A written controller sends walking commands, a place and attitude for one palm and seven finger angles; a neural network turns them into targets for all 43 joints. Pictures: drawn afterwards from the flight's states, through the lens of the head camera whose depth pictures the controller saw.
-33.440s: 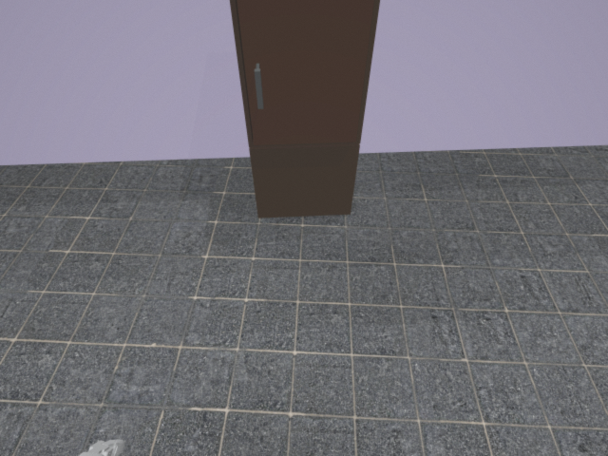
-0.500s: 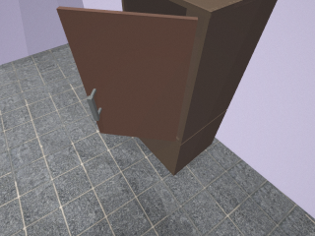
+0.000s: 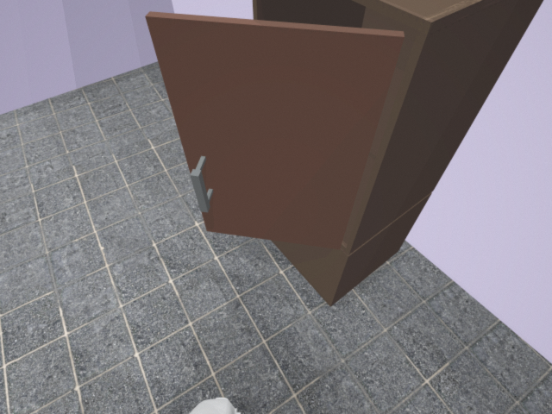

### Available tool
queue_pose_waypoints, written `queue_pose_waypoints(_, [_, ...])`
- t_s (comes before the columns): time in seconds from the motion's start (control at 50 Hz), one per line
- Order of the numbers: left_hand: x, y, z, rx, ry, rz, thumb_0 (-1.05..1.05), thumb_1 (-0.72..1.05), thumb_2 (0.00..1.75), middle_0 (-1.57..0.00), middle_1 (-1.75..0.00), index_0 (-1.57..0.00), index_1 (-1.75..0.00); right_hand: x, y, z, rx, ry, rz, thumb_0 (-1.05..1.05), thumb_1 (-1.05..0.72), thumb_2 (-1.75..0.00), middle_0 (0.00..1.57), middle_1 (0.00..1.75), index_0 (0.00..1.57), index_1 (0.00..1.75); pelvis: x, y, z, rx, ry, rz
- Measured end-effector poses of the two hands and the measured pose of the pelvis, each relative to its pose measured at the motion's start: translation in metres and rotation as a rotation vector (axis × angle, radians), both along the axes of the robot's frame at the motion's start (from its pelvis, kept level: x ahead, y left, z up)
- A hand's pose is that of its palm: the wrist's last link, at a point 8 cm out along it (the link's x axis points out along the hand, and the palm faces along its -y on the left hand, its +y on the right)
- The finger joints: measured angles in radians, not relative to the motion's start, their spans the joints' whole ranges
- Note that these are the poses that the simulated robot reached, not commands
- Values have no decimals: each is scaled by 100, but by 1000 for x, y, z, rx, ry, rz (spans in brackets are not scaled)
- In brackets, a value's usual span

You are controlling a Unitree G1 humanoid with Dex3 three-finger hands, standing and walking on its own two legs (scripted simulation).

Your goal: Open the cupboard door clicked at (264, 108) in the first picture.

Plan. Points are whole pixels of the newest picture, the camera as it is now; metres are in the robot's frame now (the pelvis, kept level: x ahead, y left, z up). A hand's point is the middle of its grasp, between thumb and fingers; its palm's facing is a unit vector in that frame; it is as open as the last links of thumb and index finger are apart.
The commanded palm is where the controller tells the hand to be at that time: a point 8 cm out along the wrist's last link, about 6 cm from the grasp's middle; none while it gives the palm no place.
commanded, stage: come to a stop and stand still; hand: left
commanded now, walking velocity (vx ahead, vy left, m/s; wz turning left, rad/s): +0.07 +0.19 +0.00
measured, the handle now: (203, 185) +0.57 +0.23 -0.10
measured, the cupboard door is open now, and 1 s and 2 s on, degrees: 43 43 43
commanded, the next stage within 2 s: look again from close up in 1.30 s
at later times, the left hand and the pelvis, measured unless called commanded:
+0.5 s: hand out of the picture +0.09 +0.22 -0.17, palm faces +0.01 -0.98 -0.22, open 7.2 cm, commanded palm none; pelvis +0.02 +0.04 +0.00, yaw +0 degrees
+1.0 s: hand out of the picture +0.04 +0.24 -0.17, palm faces +0.01 -0.98 -0.20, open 7.3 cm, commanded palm none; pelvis +0.03 +0.07 +0.00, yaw +0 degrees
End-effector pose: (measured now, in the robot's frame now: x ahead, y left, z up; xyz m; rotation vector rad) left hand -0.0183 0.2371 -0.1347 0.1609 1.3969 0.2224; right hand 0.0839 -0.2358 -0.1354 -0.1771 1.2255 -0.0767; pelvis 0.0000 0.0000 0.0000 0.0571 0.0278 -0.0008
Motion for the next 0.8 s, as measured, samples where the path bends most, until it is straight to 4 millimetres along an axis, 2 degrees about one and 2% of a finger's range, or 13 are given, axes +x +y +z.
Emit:
queue_pose_waypoints(0.08, [0,39,-21,3,38,17,0,90,90,-21,-30,-21,-30,21,19,-5,-51,-64,13,0,-91,-90,20,30,20,30,9,28,-18,-30,3,0])
queue_pose_waypoints(0.12, [9,55,-25,21,46,15,0,90,90,-21,-30,-21,-30,20,28,-3,-63,-65,9,0,-91,-90,20,30,20,30,10,35,-18,-26,2,-2])
queue_pose_waypoints(0.18, [32,68,-20,32,0,0,1,91,90,-20,-30,-20,-29,12,43,0,-64,-45,2,0,-91,-90,20,30,20,30,12,43,-12,-30,2,6])
queue_pose_waypoints(0.26, [65,67,-9,18,-87,-28,0,91,90,-20,-30,-20,-29,-5,61,-1,-38,-5,-16,0,-92,-90,20,30,20,30,16,49,-4,-33,-6,11])
queue_pose_waypoints(0.38, [94,44,-4,-15,-149,-83,0,91,90,-20,-30,-20,-29,-34,60,-14,-12,54,-78,0,-93,-90,20,30,20,30,18,48,-6,-21,-19,-1])
queue_pose_waypoints(0.46, [98,33,0,-14,-172,-95,0,93,90,-20,-30,-20,-29,-54,57,-18,5,108,-113,0,-92,-90,20,30,20,30,17,43,-4,-42,-27,1])
queue_pose_waypoints(0.58, [90,29,-4,-8,-162,-105,0,93,90,-20,-30,-21,-29,-78,58,-18,14,163,-125,0,-91,-90,20,30,20,30,17,40,-5,-71,-32,9])
queue_pose_waypoints(0.7, [81,39,-7,-12,-141,-102,0,93,90,-20,-30,-21,-30,-84,70,-18,18,150,-124,0,-91,-90,20,30,20,30,20,50,-7,-75,-46,14])
queue_pose_waypoints(0.8, [74,48,-3,-14,-117,-85,0,92,90,-20,-30,-21,-29,-79,86,-16,38,156,-90,0,-91,-90,20,30,20,30,23,58,-2,-64,-35,12])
